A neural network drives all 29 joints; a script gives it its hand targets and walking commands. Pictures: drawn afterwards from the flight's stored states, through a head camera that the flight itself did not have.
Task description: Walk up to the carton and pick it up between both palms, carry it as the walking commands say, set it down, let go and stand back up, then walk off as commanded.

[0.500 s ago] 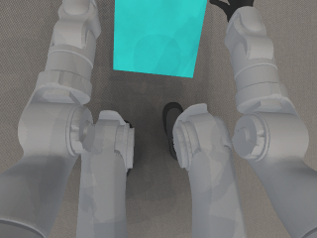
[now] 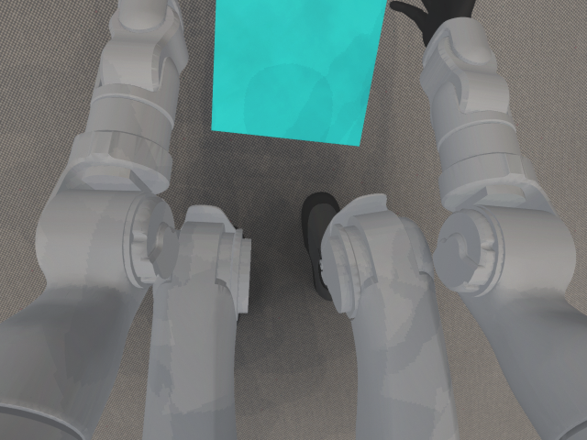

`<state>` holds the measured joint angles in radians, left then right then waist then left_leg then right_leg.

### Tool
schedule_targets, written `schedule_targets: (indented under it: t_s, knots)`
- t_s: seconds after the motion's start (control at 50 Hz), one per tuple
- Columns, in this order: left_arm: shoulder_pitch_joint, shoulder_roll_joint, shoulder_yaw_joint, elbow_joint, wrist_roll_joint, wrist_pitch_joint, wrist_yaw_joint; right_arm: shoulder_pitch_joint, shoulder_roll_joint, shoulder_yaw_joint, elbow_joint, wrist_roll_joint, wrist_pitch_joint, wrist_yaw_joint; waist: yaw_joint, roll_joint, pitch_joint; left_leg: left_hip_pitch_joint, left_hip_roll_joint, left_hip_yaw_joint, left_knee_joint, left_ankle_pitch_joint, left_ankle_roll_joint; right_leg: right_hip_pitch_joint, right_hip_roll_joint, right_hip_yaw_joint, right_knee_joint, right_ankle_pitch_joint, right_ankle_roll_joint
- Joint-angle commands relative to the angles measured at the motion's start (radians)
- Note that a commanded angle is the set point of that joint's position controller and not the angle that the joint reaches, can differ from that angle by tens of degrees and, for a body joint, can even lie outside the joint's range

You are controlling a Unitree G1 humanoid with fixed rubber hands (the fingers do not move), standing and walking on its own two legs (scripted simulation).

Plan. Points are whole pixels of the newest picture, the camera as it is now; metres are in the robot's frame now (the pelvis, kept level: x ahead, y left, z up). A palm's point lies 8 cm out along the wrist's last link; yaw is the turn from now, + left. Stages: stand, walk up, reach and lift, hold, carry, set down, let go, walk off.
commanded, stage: set down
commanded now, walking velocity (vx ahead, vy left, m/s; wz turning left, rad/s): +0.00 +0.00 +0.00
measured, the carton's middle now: (293, 33) +0.52 -0.05 -0.29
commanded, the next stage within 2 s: none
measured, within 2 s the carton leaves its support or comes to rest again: neither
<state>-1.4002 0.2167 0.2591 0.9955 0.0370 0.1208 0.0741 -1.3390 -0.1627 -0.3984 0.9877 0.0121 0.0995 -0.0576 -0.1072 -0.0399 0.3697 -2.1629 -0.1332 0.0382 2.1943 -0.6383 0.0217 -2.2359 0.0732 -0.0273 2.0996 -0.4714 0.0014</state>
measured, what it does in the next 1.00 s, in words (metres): stands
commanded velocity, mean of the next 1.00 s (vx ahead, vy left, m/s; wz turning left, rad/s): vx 0.00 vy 0.00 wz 0.00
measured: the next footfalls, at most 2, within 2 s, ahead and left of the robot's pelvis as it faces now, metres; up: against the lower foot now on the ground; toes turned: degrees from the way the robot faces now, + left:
none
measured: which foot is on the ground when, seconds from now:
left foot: down 0.00-1.00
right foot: down 0.00-1.00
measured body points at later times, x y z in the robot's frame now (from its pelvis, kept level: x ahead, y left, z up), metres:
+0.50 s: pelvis +0.01 +0.01 +0.00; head +0.38 +0.02 +0.25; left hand +0.56 +0.09 -0.20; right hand +0.51 -0.20 -0.19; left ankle +0.10 +0.09 -0.35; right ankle +0.14 -0.10 -0.35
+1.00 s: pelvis +0.01 +0.01 +0.00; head +0.38 +0.02 +0.25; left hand +0.56 +0.09 -0.20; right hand +0.51 -0.20 -0.19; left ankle +0.10 +0.09 -0.35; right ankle +0.14 -0.10 -0.35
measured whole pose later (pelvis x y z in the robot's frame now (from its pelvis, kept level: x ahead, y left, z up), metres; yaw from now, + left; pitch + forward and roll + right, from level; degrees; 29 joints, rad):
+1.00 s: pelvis +0.01 +0.01 +0.00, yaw +0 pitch +36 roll -2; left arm -1.40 0.21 0.20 1.06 0.08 0.08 0.09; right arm -1.34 -0.19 -0.43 1.10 0.01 0.03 -0.01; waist -0.10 -0.04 0.36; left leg -2.19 -0.14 0.04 2.21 -0.65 0.03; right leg -2.25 0.06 -0.03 2.11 -0.50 0.01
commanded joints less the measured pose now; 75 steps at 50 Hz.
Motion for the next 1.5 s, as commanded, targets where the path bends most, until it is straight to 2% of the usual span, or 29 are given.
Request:
schedule_targets:
  t_s: [0.0,0.02,0.04,0.1,0.12,0.34,0.38,0.4,0.42,0.46,0.48,0.5,0.64,0.68,0.76,0.78,0.86,0.88,0.92,0.98,1.04,1.06,1.08,1.1,1.16,1.2,1.26,1.4,1.48]
  knots:
    - [-0.304,-0.692,-0.222,0.091,0.119,0.016,-0.204,-0.31,0.669,0.154,0.117,-0.069,0.035,0.204,0.042,0.215,-0.863,0.115,-0.006,-0.071,-0.214,0.172,0.0,0.407,0.032,0.045,-0.048,0.192,-0.01]
    - [-0.329,-0.685,-0.236,0.127,0.151,0.026,-0.201,-0.253,0.65,0.108,0.141,-0.101,0.042,0.2,-0.013,0.232,-0.82,0.13,0.01,-0.109,-0.229,0.159,0.003,0.351,0.015,0.029,-0.034,0.183,-0.009]
    - [-0.324,-0.677,-0.237,0.12,0.161,0.024,-0.199,-0.275,0.672,0.102,0.131,-0.094,0.044,0.209,0.022,0.264,-0.825,0.155,0.008,-0.102,-0.23,0.175,0.003,0.316,0.02,0.049,-0.04,0.184,-0.015]
    - [-0.326,-0.698,-0.248,0.1,0.117,0.017,-0.197,-0.227,0.641,0.088,0.164,-0.111,0.04,0.202,-0.034,0.277,-0.856,0.133,0.005,-0.1,-0.214,0.185,-0.005,0.382,0.009,0.054,-0.044,0.209,-0.02]
    - [-0.314,-0.624,-0.228,0.122,0.166,0.019,-0.19,-0.235,0.633,0.095,0.167,-0.106,0.046,0.199,0.009,0.225,-0.832,0.149,0.007,-0.101,-0.234,0.165,0.004,0.358,0.007,0.047,-0.055,0.183,-0.004]
    - [-0.325,-0.689,-0.29,0.081,0.106,-0.021,-0.179,-0.231,0.649,0.147,0.153,-0.049,-0.004,0.183,-0.001,0.247,-0.966,0.15,0.001,-0.101,-0.17,0.332,-0.005,0.459,0.012,0.079,-0.023,0.35,-0.009]
    - [-0.346,-0.687,-0.307,0.079,0.067,-0.027,-0.178,-0.271,0.61,0.128,0.111,-0.058,-0.023,0.181,-0.069,0.209,-0.948,0.213,0.01,-0.131,-0.178,0.372,-0.006,0.37,0.011,0.035,-0.016,0.337,-0.005]
    - [-0.349,-0.658,-0.3,0.05,0.085,-0.033,-0.168,-0.276,0.61,0.155,0.107,-0.026,-0.027,0.184,0.004,0.207,-0.909,0.187,0.013,-0.13,-0.195,0.376,0.004,0.357,0.022,0.054,-0.01,0.324,-0.003]
    - [-0.373,-0.685,-0.309,0.093,0.042,-0.032,-0.17,-0.274,0.576,0.152,0.135,-0.045,-0.029,0.182,-0.063,0.196,-0.934,0.221,-0.001,-0.135,-0.175,0.332,-0.006,0.384,0.003,0.049,-0.018,0.316,-0.01]
    - [-0.369,-0.674,-0.304,0.114,0.066,-0.029,-0.171,-0.313,0.607,0.156,0.101,-0.03,-0.036,0.181,0.011,0.241,-0.91,0.185,0.004,-0.116,-0.17,0.351,-0.01,0.376,0.011,0.062,-0.014,0.33,-0.012]
    - [-0.343,-0.716,-0.319,0.107,0.036,-0.035,-0.166,-0.28,0.558,0.132,0.128,-0.048,-0.039,0.175,-0.066,0.217,-0.932,0.217,0.001,-0.141,-0.175,0.353,-0.011,0.337,0.011,0.032,0.001,0.31,-0.011]
    - [-0.399,-0.655,-0.335,0.08,0.061,-0.034,-0.15,-0.308,0.583,0.129,0.136,-0.006,-0.035,0.182,-0.01,0.294,-0.925,0.244,0.034,-0.15,-0.193,0.393,-0.004,0.276,0.015,0.055,0.012,0.315,-0.015]
    - [-0.383,-0.638,-0.284,0.081,0.058,-0.044,-0.164,-0.275,0.571,0.117,0.171,-0.04,-0.033,0.18,-0.043,0.213,-0.881,0.17,0.015,-0.151,-0.194,0.304,0.0,0.341,0.007,0.055,-0.007,0.27,-0.012]
    - [-0.351,-0.598,-0.276,0.118,0.082,-0.043,-0.16,-0.306,0.556,0.134,0.143,-0.026,-0.046,0.17,0.018,0.2,-0.844,0.137,0.016,-0.136,-0.18,0.332,0.002,0.323,0.014,0.058,-0.004,0.297,-0.006]
    - [-0.314,-0.61,-0.277,0.128,0.084,-0.038,-0.163,-0.278,0.544,0.092,0.153,-0.049,-0.042,0.178,-0.005,0.253,-0.869,0.166,0.025,-0.14,-0.195,0.342,-0.002,0.33,0.012,0.05,0.005,0.288,-0.003]
    - [-0.336,-0.609,-0.276,0.125,0.063,-0.048,-0.164,-0.271,0.518,0.088,0.133,-0.072,-0.046,0.163,-0.061,0.189,-0.903,0.172,0.01,-0.138,-0.189,0.303,0.001,0.347,0.007,0.033,-0.005,0.268,0.004]
    - [-0.296,-0.451,-0.235,0.143,0.095,-0.051,-0.138,-0.242,0.405,0.056,0.183,-0.067,-0.057,0.14,-0.02,0.177,-0.816,0.131,0.038,-0.155,-0.206,0.294,0.004,0.315,0.007,0.03,0.001,0.258,0.019]
    - [-0.292,-0.406,-0.215,0.139,0.112,-0.049,-0.135,-0.2,0.365,0.031,0.193,-0.074,-0.054,0.136,-0.004,0.255,-0.836,0.122,0.028,-0.112,-0.174,0.266,-0.017,0.359,0.004,0.069,-0.029,0.26,0.001]
    - [-0.361,-0.406,-0.256,0.077,0.073,-0.063,-0.122,-0.201,0.32,-0.006,0.182,-0.083,-0.074,0.122,-0.086,0.217,-0.842,0.135,0.049,-0.161,-0.205,0.303,-0.014,0.339,-0.002,0.04,-0.006,0.285,0.001]
    - [-0.311,-0.293,-0.238,0.165,0.078,-0.067,-0.095,-0.204,0.21,-0.005,0.191,-0.056,-0.09,0.094,-0.036,0.268,-0.872,0.193,0.052,-0.14,-0.176,0.342,-0.028,0.361,-0.017,0.064,-0.025,0.299,0.002]
    - [-0.299,-0.202,-0.257,0.1,0.024,-0.089,-0.073,-0.105,0.083,-0.025,0.255,-0.049,-0.116,0.063,-0.109,0.215,-0.876,0.173,0.062,-0.157,-0.205,0.328,-0.04,0.402,-0.028,0.038,-0.036,0.317,0.007]
    - [-0.258,-0.158,-0.256,0.106,0.03,-0.095,-0.057,-0.114,0.063,-0.008,0.219,-0.019,-0.124,0.052,-0.051,0.243,-0.935,0.211,0.063,-0.135,-0.175,0.378,-0.037,0.429,-0.02,0.063,-0.024,0.342,0.005]
    - [-0.234,-0.094,-0.265,0.148,0.002,-0.09,-0.037,-0.053,-0.014,-0.036,0.268,-0.026,-0.133,0.035,-0.1,0.201,-0.933,0.21,0.079,-0.163,-0.197,0.378,-0.035,0.398,-0.042,0.03,-0.007,0.33,0.025]
    - [-0.231,0.01,-0.222,0.112,0.005,-0.101,-0.019,-0.055,-0.078,-0.012,0.237,-0.007,-0.137,0.024,-0.046,0.213,-0.933,0.222,0.069,-0.141,-0.19,0.344,-0.043,0.411,-0.04,0.06,-0.028,0.32,0.019]
    - [-0.215,0.079,-0.231,0.099,-0.066,-0.101,0.01,-0.098,-0.225,-0.038,0.134,0.02,-0.181,-0.011,-0.093,0.191,-0.953,0.247,0.089,-0.173,-0.217,0.379,-0.026,0.387,-0.047,0.033,-0.019,0.342,0.024]
    - [-0.242,0.113,-0.225,0.08,-0.092,-0.107,0.021,-0.13,-0.224,0.023,0.115,0.084,-0.188,-0.014,-0.04,0.187,-0.998,0.247,0.094,-0.164,-0.194,0.425,-0.038,0.403,-0.049,0.045,-0.005,0.373,0.023]
    - [-0.22,0.092,-0.255,0.071,-0.123,-0.107,0.012,-0.056,-0.188,0.038,0.175,0.095,-0.187,-0.016,-0.087,0.161,-1.007,0.22,0.094,-0.146,-0.18,0.393,-0.041,0.457,-0.057,0.047,-0.015,0.39,0.02]
    - [-0.182,0.204,-0.203,0.121,-0.09,-0.107,0.027,-0.041,-0.238,0.031,0.177,0.123,-0.183,-0.015,-0.03,0.173,-0.965,0.197,0.101,-0.145,-0.189,0.307,-0.032,0.388,-0.07,0.064,-0.015,0.319,0.026]
    - [-0.228,0.184,-0.229,0.014,-0.133,-0.112,0.023,-0.057,-0.302,-0.008,0.154,0.095,-0.192,-0.014,-0.085,0.194,-0.974,0.3,0.095,-0.161,-0.198,0.318,-0.044,0.333,-0.08,0.03,-0.002,0.289,0.017]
